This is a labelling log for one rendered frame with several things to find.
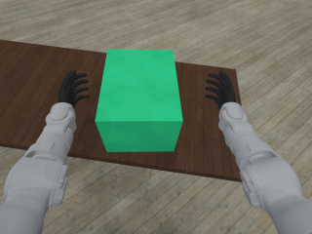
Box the robot right forearm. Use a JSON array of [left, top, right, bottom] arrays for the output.
[[218, 101, 303, 195]]

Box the robot left forearm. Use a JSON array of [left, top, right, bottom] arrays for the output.
[[4, 102, 77, 201]]

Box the table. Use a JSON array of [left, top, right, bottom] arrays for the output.
[[0, 39, 242, 182]]

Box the robot left hand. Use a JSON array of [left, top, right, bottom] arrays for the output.
[[58, 70, 90, 108]]

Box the carton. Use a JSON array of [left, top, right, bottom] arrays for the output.
[[95, 49, 183, 152]]

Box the robot right hand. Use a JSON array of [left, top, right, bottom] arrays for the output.
[[204, 70, 236, 110]]

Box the left robot upper arm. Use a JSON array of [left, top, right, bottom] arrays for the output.
[[0, 157, 68, 234]]

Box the right robot upper arm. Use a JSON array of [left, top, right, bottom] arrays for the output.
[[239, 157, 312, 234]]

